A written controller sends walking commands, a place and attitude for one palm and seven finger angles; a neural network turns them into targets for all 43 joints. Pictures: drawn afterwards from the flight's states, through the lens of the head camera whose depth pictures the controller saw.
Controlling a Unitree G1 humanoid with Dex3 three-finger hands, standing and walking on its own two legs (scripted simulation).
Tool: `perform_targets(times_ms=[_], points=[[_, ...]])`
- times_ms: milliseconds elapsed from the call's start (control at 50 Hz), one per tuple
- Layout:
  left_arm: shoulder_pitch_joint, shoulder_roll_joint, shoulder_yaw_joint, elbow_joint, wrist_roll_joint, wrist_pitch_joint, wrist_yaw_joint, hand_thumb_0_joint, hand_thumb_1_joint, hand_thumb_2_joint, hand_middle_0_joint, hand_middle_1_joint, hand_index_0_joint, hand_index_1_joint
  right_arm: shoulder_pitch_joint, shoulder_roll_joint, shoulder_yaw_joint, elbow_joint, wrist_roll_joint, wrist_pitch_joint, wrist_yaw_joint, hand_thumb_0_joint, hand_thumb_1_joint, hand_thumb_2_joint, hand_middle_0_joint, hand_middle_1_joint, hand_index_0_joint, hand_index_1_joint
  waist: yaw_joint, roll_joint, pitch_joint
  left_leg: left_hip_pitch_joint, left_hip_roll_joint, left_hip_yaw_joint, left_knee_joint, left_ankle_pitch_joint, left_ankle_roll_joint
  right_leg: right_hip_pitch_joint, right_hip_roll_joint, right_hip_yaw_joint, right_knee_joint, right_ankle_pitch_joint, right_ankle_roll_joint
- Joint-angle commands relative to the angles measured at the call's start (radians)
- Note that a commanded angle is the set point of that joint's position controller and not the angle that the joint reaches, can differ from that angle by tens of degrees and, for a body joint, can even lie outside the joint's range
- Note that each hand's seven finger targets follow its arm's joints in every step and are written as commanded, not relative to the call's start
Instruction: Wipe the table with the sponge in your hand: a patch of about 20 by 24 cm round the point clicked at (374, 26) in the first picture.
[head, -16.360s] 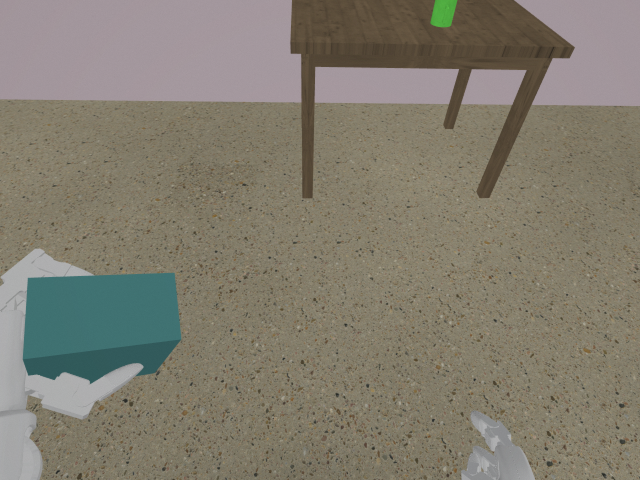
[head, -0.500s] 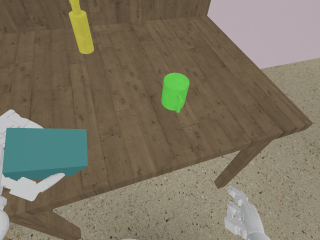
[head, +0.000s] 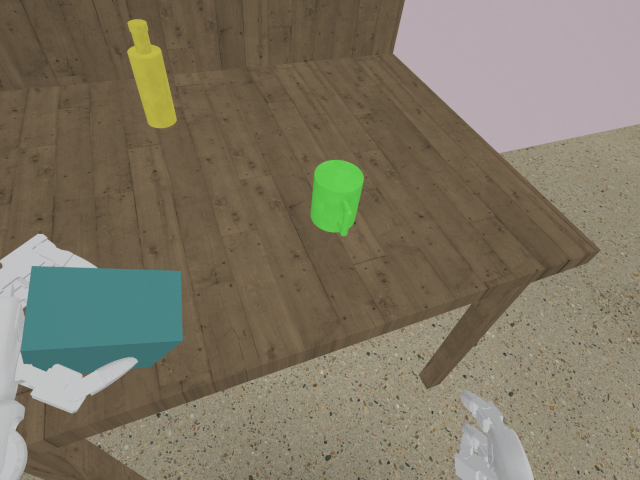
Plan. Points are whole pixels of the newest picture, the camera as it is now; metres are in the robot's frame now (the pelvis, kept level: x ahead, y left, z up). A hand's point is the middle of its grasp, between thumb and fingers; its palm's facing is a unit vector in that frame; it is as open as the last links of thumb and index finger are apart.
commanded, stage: look again from close up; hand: left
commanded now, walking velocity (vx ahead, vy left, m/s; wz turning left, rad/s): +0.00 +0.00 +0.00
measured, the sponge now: (122, 325) +0.23 +0.22 +0.13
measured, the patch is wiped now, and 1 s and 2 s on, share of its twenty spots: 0.00 0.00 0.00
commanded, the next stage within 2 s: turn the palm down, sponge in hand in 0.04 s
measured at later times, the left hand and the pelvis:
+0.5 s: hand (81, 353) +0.19 +0.23 +0.15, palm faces +0.32 -0.73 -0.61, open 10.4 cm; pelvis -0.01 -0.04 -0.01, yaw +4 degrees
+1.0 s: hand (91, 332) +0.20 +0.22 +0.16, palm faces +0.32 -0.42 -0.85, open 10.4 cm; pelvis +0.01 -0.10 -0.03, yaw +5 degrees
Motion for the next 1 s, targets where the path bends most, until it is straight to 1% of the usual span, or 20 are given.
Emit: perform_targets(times_ms=[0,100,120,140,160,180,220,280,320,360,420,440,520,600,660,720,820,840,920,980], points=[[-0.096,0.154,0.098,-0.231,-0.017,-0.071,0.017,0.0,0.1,1.3,-1.2,-1.6,-1.2,-1.6,-0.105,-0.143,-0.056,-0.169,-0.001,-0.064,-0.017,0.0,-0.9,-0.9,0.2,0.3,0.2,0.3,-0.006,0.103,-0.138,0.108,0.168,-0.202,-0.143,-0.039,-0.08,-0.035,-0.069,0.059,-0.039,0.063,-0.049],[-0.105,0.149,0.09,-0.233,-0.018,-0.066,0.017,0.0,0.1,1.3,-1.2,-1.6,-1.2,-1.6,-0.104,-0.141,-0.054,-0.167,-0.003,-0.062,-0.017,0.0,-0.9,-0.9,0.2,0.3,0.2,0.3,-0.003,0.11,-0.145,0.12,0.172,-0.205,-0.149,0.001,-0.087,-0.029,-0.065,0.056,-0.031,0.081,-0.049],[-1.092,0.96,0.421,-0.628,0.062,-0.254,0.048,0.0,0.1,1.3,-1.2,-1.6,-1.2,-1.6,0.055,-0.231,0.054,-0.224,0.064,-0.027,-0.08,0.0,-0.9,-0.9,0.2,0.3,0.2,0.3,-0.096,0.339,-0.209,-0.203,0.154,-0.3,-0.182,-0.45,-0.05,0.111,0.011,0.07,0.212,-0.14,0.031],[-0.759,0.443,0.266,-0.03,0.126,-0.027,0.019,0.0,0.1,1.3,-1.2,-1.6,-1.2,-1.6,-0.107,-0.128,-0.042,-0.109,-0.054,-0.02,-0.063,0.0,-0.9,-0.9,0.2,0.3,0.2,0.3,0.076,0.264,-0.292,0.111,0.087,-0.298,-0.127,-0.132,-0.162,-0.042,0.042,0.011,0.208,-0.014,-0.07],[-0.524,0.338,0.145,0.084,0.011,0.064,0.004,0.0,0.1,1.3,-1.2,-1.6,-1.2,-1.6,-0.11,-0.187,-0.06,-0.167,-0.035,-0.023,-0.007,0.0,-0.9,-0.9,0.2,0.3,0.2,0.3,0.044,0.185,-0.216,0.175,0.1,-0.32,-0.102,0.173,-0.188,-0.155,0.039,-0.026,0.168,-0.039,-0.071],[-0.543,0.278,0.145,-0.011,-0.009,0.111,-0.031,0.0,0.1,1.3,-1.2,-1.6,-1.2,-1.6,-0.144,-0.216,-0.063,-0.138,-0.041,-0.02,0.016,0.0,-0.9,-0.9,0.2,0.3,0.2,0.3,0.053,0.169,-0.232,0.267,0.113,-0.291,-0.071,0.19,-0.174,-0.199,0.037,-0.001,0.135,-0.03,-0.062],[-0.317,0.17,0.034,-0.073,-0.047,0.272,-0.088,0.0,0.1,1.3,-1.2,-1.6,-1.2,-1.6,-0.238,-0.183,-0.031,-0.171,0.003,-0.001,0.041,0.0,-0.9,-0.9,0.2,0.3,0.2,0.3,0.089,0.216,-0.262,0.311,0.108,-0.255,-0.07,0.286,-0.164,-0.153,0.035,-0.003,0.139,0.008,-0.066],[-0.221,0.217,-0.023,-0.221,0.064,0.349,-0.109,0.0,0.1,1.3,-1.2,-1.6,-1.2,-1.6,-0.233,-0.194,-0.032,-0.172,0.005,0.032,0.076,0.0,-0.9,-0.9,0.2,0.3,0.2,0.3,0.069,0.139,-0.125,0.16,0.103,-0.226,-0.056,0.178,-0.127,-0.167,0.034,-0.05,0.128,0.053,-0.07],[-0.182,0.318,0.093,-0.279,0.083,0.33,-0.102,0.0,0.1,1.3,-1.2,-1.6,-1.2,-1.6,-0.273,-0.193,-0.027,-0.192,0.011,0.05,0.075,0.0,-0.9,-0.9,0.2,0.3,0.2,0.3,0.053,0.055,-0.189,0.141,0.087,-0.204,-0.031,0.039,-0.098,-0.161,0.053,-0.052,0.131,0.027,-0.063],[-0.214,0.374,0.192,-0.294,0.066,0.231,-0.071,0.0,0.1,1.3,-1.2,-1.6,-1.2,-1.6,-0.251,-0.187,-0.032,-0.188,-0.015,0.051,0.05,0.0,-0.9,-0.9,0.2,0.3,0.2,0.3,0.047,0.009,-0.216,0.127,0.079,-0.211,-0.013,-0.011,-0.09,-0.195,0.061,-0.068,0.144,-0.002,-0.056],[-0.346,0.45,0.28,-0.33,0.06,0.101,0.008,0.0,0.1,1.3,-1.2,-1.6,-1.2,-1.6,-0.262,-0.167,-0.032,-0.167,-0.021,0.037,0.027,0.0,-0.9,-0.9,0.2,0.3,0.2,0.3,0.05,0.116,-0.244,0.109,0.064,-0.214,0.006,-0.169,-0.09,-0.246,0.069,-0.047,0.16,-0.105,-0.052],[-0.376,0.419,0.244,-0.302,0.08,0.072,0.034,0.0,0.1,1.3,-1.2,-1.6,-1.2,-1.6,-0.222,-0.152,-0.034,-0.155,-0.028,0.032,0.02,0.0,-0.9,-0.9,0.2,0.3,0.2,0.3,0.051,0.181,-0.249,0.098,0.055,-0.213,0.019,-0.167,-0.093,-0.25,0.059,-0.049,0.161,-0.115,-0.057],[-0.439,0.392,0.151,-0.098,0.142,0.124,0.044,0.0,0.1,1.3,-1.2,-1.6,-1.2,-1.6,-0.226,-0.164,-0.036,-0.119,-0.011,0.037,0.004,0.0,-0.9,-0.9,0.2,0.3,0.2,0.3,0.013,0.225,-0.187,0.042,0.037,-0.189,0.049,-0.259,-0.082,-0.286,0.041,-0.028,0.136,-0.156,-0.055],[-0.492,0.399,0.014,-0.046,0.2,0.238,-0.043,0.0,0.1,1.3,-1.2,-1.6,-1.2,-1.6,-0.229,-0.172,-0.026,-0.146,0.003,0.052,-0.034,0.0,-0.9,-0.9,0.2,0.3,0.2,0.3,0.011,0.177,-0.17,0.02,0.017,-0.152,0.088,-0.196,-0.063,-0.261,0.016,0.009,0.084,-0.183,-0.046],[-0.473,0.473,0.049,-0.054,0.232,0.255,-0.101,0.0,0.1,1.3,-1.2,-1.6,-1.2,-1.6,-0.227,-0.166,-0.021,-0.167,0.013,0.051,-0.048,0.0,-0.9,-0.9,0.2,0.3,0.2,0.3,0.026,0.086,-0.169,0.002,0.009,-0.135,0.139,-0.11,-0.059,-0.233,0.004,0.047,0.047,-0.193,-0.042],[-0.399,0.584,0.198,-0.087,0.214,0.187,-0.102,0.0,0.1,1.3,-1.2,-1.6,-1.2,-1.6,-0.233,-0.158,-0.027,-0.17,0.007,0.034,-0.048,0.0,-0.9,-0.9,0.2,0.3,0.2,0.3,0.062,0.077,-0.19,-0.017,0.013,-0.14,0.196,-0.036,-0.07,-0.19,-0.015,0.117,0.039,-0.139,-0.045],[-0.243,0.612,0.317,-0.031,0.185,0.144,-0.061,0.0,0.1,1.3,-1.2,-1.6,-1.2,-1.6,-0.174,-0.161,-0.05,-0.148,0.005,0.043,-0.031,0.0,-0.9,-0.9,0.2,0.3,0.2,0.3,0.085,0.09,-0.221,-0.083,0.019,-0.142,0.261,0.052,-0.083,-0.114,-0.066,0.179,0.09,0.165,-0.014],[-0.256,0.564,0.269,-0.021,0.188,0.155,-0.059,0.0,0.1,1.3,-1.2,-1.6,-1.2,-1.6,-0.153,-0.165,-0.056,-0.148,0.004,0.053,-0.028,0.0,-0.9,-0.9,0.2,0.3,0.2,0.3,0.076,0.085,-0.221,-0.103,0.022,-0.14,0.265,0.057,-0.083,-0.108,-0.079,0.17,0.107,0.215,-0.006],[-0.185,0.591,0.261,0.009,0.223,0.222,-0.071,0.0,0.1,1.3,-1.2,-1.6,-1.2,-1.6,-0.158,-0.183,-0.065,-0.167,0.017,0.068,-0.032,0.0,-0.9,-0.9,0.2,0.3,0.2,0.3,0.075,0.055,-0.205,-0.131,0.02,-0.141,0.288,0.062,-0.083,-0.088,-0.106,0.219,0.131,0.367,0.017],[-0.228,0.57,0.186,-0.054,0.256,0.221,-0.1,0.0,0.1,1.3,-1.2,-1.6,-1.2,-1.6,-0.136,-0.19,-0.07,-0.181,0.022,0.072,-0.045,0.0,-0.9,-0.9,0.2,0.3,0.2,0.3,0.056,0.041,-0.217,-0.111,0.014,-0.137,0.276,0.077,-0.064,-0.11,-0.088,0.169,0.142,0.367,0.023]])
